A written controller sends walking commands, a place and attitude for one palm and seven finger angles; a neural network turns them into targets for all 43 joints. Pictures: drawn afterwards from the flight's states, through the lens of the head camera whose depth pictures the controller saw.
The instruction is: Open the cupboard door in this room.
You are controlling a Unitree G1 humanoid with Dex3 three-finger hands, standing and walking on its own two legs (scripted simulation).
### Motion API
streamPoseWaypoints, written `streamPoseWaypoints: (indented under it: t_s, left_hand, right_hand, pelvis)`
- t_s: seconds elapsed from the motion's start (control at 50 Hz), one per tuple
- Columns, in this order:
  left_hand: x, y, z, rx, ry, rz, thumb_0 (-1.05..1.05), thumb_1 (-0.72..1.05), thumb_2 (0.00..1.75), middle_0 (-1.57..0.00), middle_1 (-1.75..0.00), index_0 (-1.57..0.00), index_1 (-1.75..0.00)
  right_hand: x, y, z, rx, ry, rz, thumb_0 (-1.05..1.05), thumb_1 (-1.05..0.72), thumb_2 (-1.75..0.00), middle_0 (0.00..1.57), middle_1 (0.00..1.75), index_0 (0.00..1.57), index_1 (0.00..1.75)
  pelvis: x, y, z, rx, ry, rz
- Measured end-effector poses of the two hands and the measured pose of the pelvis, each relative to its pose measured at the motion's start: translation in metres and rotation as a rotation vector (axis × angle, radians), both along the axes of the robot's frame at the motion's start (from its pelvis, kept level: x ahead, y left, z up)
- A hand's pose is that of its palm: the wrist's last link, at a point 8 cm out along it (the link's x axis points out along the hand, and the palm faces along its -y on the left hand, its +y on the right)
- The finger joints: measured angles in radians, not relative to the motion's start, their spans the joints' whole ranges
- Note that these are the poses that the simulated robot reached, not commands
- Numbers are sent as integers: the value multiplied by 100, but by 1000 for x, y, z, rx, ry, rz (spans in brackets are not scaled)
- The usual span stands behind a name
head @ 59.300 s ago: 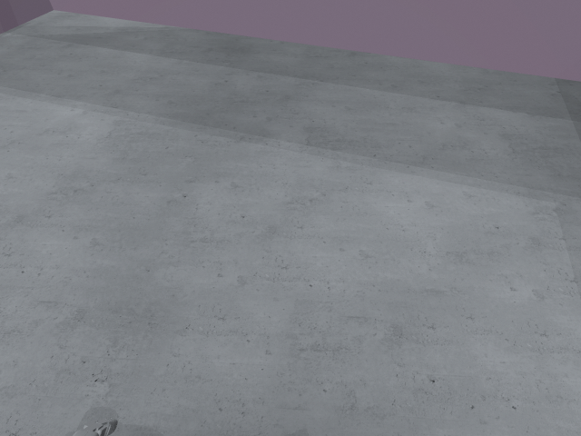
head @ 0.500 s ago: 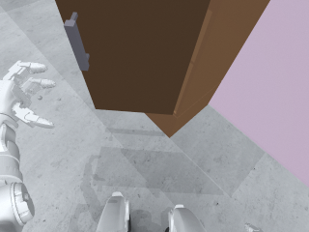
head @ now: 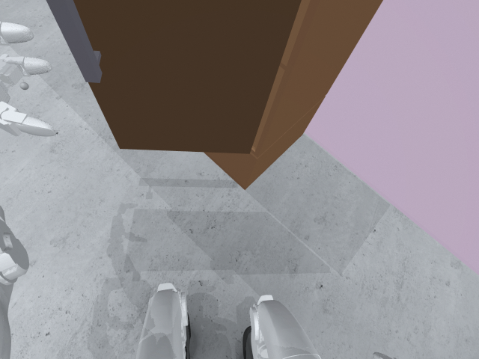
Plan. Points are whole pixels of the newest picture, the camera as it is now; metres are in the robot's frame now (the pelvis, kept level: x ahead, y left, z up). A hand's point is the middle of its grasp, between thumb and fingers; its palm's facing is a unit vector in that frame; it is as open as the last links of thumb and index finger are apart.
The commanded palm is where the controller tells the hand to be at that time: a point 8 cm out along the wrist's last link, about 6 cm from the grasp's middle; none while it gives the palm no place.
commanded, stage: move the hooked fingers beside the handle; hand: left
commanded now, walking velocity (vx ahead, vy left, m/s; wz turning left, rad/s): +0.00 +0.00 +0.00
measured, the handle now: (80, 31) +0.62 +0.25 +0.08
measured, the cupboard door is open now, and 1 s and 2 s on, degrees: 45 45 45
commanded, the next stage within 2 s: slide the fingers in behind the handle in 1.14 s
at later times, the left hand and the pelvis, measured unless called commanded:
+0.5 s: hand (36, 49) +0.57 +0.30 +0.08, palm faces +0.00 -1.00 -0.02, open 14.0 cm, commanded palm +0.57 +0.31 +0.08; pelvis +0.00 +0.01 -0.02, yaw -3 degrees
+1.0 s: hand (39, 51) +0.57 +0.29 +0.08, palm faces +0.00 -1.00 +0.00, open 14.0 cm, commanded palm +0.57 +0.31 +0.08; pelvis +0.01 +0.01 -0.01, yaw -2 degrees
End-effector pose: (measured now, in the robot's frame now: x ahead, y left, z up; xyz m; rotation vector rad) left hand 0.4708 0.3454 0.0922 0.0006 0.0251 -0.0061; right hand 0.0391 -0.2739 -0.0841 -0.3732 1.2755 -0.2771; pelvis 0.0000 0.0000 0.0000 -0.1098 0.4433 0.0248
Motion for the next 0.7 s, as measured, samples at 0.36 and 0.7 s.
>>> streamPoseWaypoints:
  t_s: [0.36, 0.7]
  left_hand:
    - [68, 2, -2, 21, 10, 9, -2, -50, 30, -30, -120, -30, -120]
    - [72, 19, -8, 12, 21, 17, -2, -50, 30, -30, -120, -30, -120]
  right_hand:
    - [-54, 10, -9, -35, 157, -86, 0, -91, -89, 20, 30, 20, 30]
    - [-55, 30, 0, 3, 222, -104, 0, -91, -89, 20, 30, 20, 30]
  pelvis:
    - [-1, 3, -21, -31, 90, -21]
    - [10, 11, -11, -44, 103, -18]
